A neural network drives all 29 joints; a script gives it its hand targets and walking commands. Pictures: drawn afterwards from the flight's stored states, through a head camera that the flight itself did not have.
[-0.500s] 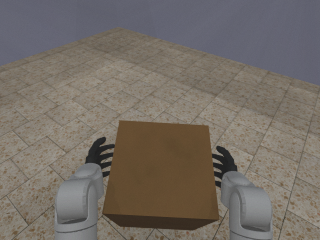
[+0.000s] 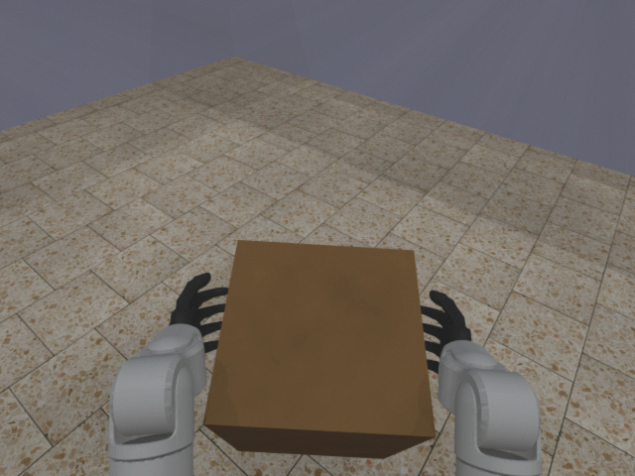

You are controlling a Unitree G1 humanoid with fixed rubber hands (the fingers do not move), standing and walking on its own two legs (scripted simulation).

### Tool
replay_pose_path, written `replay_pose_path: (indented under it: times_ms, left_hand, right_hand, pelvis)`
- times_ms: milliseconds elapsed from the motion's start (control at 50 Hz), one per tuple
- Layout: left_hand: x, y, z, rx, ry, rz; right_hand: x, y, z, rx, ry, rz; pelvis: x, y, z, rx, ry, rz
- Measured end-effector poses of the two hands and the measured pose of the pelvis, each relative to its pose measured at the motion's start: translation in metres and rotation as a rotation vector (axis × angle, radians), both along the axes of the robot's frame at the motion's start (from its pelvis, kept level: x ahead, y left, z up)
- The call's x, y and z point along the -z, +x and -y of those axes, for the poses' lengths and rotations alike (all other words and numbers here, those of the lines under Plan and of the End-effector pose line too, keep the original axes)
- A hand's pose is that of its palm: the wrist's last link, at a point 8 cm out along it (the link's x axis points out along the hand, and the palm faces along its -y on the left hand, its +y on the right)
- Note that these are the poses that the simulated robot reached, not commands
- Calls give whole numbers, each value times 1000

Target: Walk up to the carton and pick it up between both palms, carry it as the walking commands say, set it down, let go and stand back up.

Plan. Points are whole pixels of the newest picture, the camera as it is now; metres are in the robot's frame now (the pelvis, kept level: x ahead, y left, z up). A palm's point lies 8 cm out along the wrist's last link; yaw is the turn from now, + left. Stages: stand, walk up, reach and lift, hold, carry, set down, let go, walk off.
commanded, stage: carry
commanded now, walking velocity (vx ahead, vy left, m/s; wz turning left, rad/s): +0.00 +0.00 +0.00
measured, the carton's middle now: (317, 360) +0.28 +0.00 +0.03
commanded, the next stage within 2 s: none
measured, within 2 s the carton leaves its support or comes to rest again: neither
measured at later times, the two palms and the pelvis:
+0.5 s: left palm (189, 331) +0.27 +0.15 +0.11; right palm (449, 347) +0.26 -0.14 +0.10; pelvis +0.01 +0.00 +0.00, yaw +0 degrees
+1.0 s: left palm (222, 324) +0.28 +0.12 +0.11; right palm (477, 349) +0.26 -0.18 +0.10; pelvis +0.01 -0.03 +0.00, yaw -2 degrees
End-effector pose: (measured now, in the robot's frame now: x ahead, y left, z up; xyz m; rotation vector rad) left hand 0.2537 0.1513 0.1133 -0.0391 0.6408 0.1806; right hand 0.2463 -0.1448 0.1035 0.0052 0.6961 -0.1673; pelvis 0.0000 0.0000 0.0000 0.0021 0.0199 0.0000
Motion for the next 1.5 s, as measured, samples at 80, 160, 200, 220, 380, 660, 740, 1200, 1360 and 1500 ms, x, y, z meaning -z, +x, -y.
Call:
replay_pose_path:
  times_ms: [80, 160, 200, 220, 380, 660, 740, 1200, 1360, 1500]
  left_hand:
    - [3, 0, -1, 0, -6, -14]
    - [3, 4, 0, 0, -2, -19]
    - [4, 6, 0, 0, -2, -23]
    - [4, 7, 0, 0, -2, -24]
    - [5, 12, -2, 1, -4, -23]
    - [9, 13, -2, 2, -3, -25]
    - [7, 15, 2, 4, 0, -21]
    - [6, 22, 34, 42, -11, -8]
    - [1, 24, 49, 53, 21, -8]
    - [1, 17, 67, 45, -2, 1]
  right_hand:
    - [1, 0, -1, 0, -6, -14]
    - [3, 3, 0, 1, -2, -19]
    - [3, 5, 0, 1, -2, -22]
    - [4, 6, 0, 1, -3, -23]
    - [4, 12, -2, 1, -5, -21]
    - [7, 12, -2, 0, -9, -21]
    - [7, 13, 2, 2, -6, -18]
    - [2, 9, 33, 39, -21, -2]
    - [6, 8, 48, 50, 9, -3]
    - [-2, 3, 66, 41, -17, 6]
  pelvis:
    - [0, 1, -1, 0, -1, -1]
    - [0, 4, 0, 0, 0, -5]
    - [0, 6, 0, 0, 0, -8]
    - [0, 6, 0, 0, 0, -9]
    - [-1, 11, -1, 0, -2, -15]
    - [-1, 11, -1, 1, -2, -15]
    - [-1, 12, 2, 5, -3, -17]
    - [0, 15, 25, 31, -7, -26]
    - [-1, 16, 35, 49, -17, -33]
    - [-3, 12, 57, 38, 4, -23]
